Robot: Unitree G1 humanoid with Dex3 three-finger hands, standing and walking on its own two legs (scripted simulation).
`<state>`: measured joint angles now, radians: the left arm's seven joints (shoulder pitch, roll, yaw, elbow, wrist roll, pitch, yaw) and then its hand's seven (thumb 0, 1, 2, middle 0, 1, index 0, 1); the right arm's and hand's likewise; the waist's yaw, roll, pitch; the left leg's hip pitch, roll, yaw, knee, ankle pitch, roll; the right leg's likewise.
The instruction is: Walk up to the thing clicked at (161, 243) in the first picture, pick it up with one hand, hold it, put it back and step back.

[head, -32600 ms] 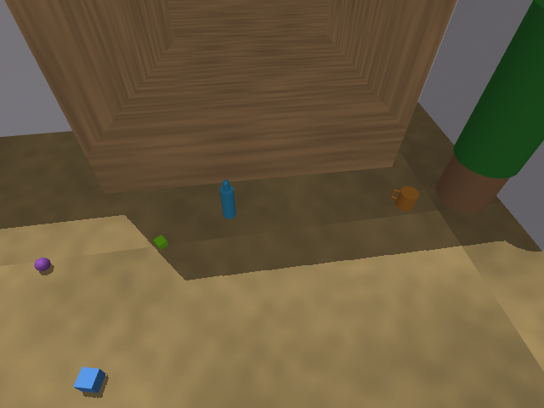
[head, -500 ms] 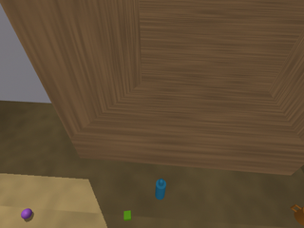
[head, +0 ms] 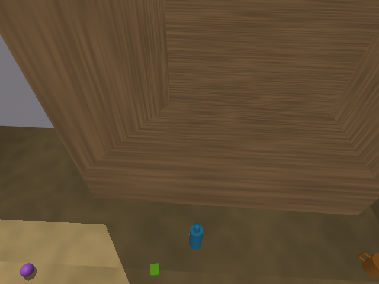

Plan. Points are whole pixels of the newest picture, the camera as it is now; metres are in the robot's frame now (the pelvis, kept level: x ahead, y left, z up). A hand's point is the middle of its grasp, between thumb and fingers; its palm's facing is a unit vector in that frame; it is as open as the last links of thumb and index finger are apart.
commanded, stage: stand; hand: left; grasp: from above
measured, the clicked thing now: (155, 269) +0.35 +0.16 -0.77
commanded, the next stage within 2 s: step back in 1.10 s
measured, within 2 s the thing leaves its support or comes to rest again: neither
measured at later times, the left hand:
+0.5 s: hand out of the picture +0.07 +0.24 -0.16, palm faces +0.00 -0.95 -0.32, open 7.4 cm
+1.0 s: hand out of the picture +0.09 +0.24 -0.16, palm faces -0.01 -0.94 -0.33, open 7.4 cm
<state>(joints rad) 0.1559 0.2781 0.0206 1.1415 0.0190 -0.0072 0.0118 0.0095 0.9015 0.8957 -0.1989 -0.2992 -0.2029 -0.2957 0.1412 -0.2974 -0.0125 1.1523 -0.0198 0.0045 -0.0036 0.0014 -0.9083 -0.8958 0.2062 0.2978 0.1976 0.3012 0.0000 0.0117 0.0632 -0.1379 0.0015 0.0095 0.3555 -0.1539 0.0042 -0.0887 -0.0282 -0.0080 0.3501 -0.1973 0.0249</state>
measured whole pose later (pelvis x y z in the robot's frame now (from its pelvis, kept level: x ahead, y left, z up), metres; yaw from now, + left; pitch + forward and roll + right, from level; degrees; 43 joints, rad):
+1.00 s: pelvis +0.01 +0.00 +0.00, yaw +0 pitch -3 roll +0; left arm 0.12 0.32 0.02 1.12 0.01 -0.01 0.00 0.01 0.90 0.90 -0.20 -0.30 -0.20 -0.30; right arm 0.10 -0.33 -0.01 1.15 -0.02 0.00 0.00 0.00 -0.91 -0.90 0.21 0.30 0.20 0.30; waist 0.00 0.00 0.06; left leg -0.12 0.00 0.02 0.33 -0.16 0.00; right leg -0.07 -0.03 0.00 0.32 -0.20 0.02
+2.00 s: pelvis -0.16 +0.01 -0.02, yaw +5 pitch -2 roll -2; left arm 0.10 0.39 0.08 0.88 0.01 0.07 0.02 0.01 0.90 0.90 -0.20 -0.30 -0.20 -0.30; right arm 0.18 -0.37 -0.04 0.94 -0.05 0.06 0.02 0.00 -0.91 -0.90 0.21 0.30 0.20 0.30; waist -0.03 -0.01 0.15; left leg -0.25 -0.01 -0.05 0.63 -0.35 0.04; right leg -0.54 0.08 0.11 1.09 -0.48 -0.01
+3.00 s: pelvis -0.46 +0.03 -0.03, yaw -7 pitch -2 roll +0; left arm 0.18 0.42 0.09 0.82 0.03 0.07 -0.01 0.01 0.90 0.90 -0.20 -0.30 -0.20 -0.30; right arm 0.09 -0.39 -0.05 0.80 -0.04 0.02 -0.02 0.00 -0.90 -0.90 0.21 0.30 0.20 0.30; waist 0.02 -0.04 0.19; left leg -0.41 0.05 0.05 0.63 -0.18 0.00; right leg -0.28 0.01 0.10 0.81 -0.46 0.02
